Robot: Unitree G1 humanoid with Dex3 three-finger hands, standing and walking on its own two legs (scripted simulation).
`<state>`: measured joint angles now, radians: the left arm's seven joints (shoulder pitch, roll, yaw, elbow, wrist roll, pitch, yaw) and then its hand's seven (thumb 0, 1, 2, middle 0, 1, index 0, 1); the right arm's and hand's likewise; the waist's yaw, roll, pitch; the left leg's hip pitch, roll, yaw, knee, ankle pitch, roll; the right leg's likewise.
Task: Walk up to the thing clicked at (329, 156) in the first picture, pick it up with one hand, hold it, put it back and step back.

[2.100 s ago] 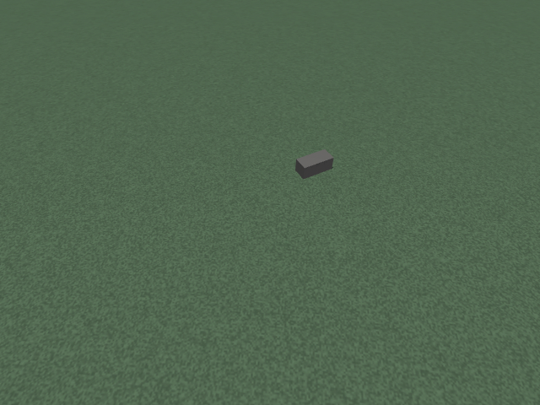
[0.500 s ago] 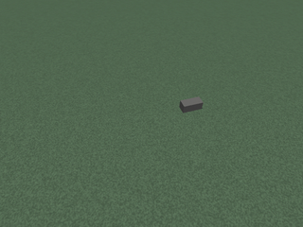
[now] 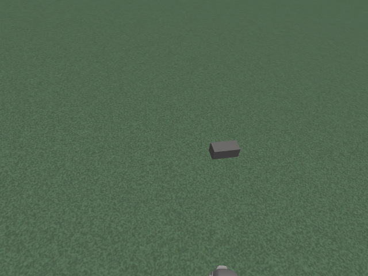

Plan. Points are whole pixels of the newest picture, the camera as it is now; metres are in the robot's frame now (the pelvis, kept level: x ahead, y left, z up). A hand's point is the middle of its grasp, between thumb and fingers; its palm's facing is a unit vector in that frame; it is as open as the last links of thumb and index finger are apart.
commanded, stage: walk up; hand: left
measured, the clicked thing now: (224, 149) +1.08 -0.36 -0.71
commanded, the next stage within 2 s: none
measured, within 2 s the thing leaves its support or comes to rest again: neither
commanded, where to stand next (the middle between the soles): +0.75 -0.72 m, yaw +12 degrees
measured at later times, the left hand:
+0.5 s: hand (130, 268) +0.20 +0.12 -0.16, palm faces +0.10 -0.95 -0.31, open 7.4 cm
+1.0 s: hand (194, 187) +0.42 -0.04 -0.14, palm faces +0.09 -0.92 -0.38, open 7.4 cm
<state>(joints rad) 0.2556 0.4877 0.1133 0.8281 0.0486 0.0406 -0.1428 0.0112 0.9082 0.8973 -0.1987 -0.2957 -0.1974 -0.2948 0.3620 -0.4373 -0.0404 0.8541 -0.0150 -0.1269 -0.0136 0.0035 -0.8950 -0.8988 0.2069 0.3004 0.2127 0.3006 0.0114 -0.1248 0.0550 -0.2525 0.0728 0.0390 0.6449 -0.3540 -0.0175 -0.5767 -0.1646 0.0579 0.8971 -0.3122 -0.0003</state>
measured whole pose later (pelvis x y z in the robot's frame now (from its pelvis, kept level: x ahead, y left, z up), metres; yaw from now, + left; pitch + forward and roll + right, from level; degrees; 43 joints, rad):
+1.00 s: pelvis +0.35 -0.34 -0.02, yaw +7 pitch -1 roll +0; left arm 0.22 0.44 0.11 0.79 0.04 0.03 -0.10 0.01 0.91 0.90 -0.20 -0.30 -0.20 -0.29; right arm 0.32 -0.52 -0.07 0.98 0.00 -0.05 -0.08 0.01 -0.90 -0.90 0.20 0.30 0.21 0.30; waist 0.01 0.00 0.05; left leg -0.52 0.14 -0.04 1.15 -0.48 0.04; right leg -0.44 -0.07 -0.06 0.81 -0.35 0.01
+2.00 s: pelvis +0.61 -0.65 -0.01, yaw +8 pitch -1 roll +1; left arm 0.32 0.43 0.07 0.77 0.05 0.08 -0.06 0.01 0.91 0.90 -0.20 -0.30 -0.20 -0.30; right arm 0.30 -0.40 -0.03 0.91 -0.01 -0.11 -0.08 0.00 -0.90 -0.90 0.21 0.30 0.21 0.30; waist 0.04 -0.09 0.10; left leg -0.45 0.01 0.14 0.73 -0.25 0.07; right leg -0.43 0.04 -0.01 1.06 -0.50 -0.03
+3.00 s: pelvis +0.70 -0.76 -0.01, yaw +12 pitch -2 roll +0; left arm 0.15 0.41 0.00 1.00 0.01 -0.04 0.03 0.01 0.90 0.90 -0.20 -0.30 -0.20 -0.30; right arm 0.08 -0.39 -0.04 0.98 0.00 0.02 0.02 0.00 -0.90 -0.90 0.20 0.30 0.21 0.30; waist 0.01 0.01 0.10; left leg -0.36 0.00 0.03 0.76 -0.38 0.02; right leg -0.37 -0.07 0.00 0.76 -0.37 0.03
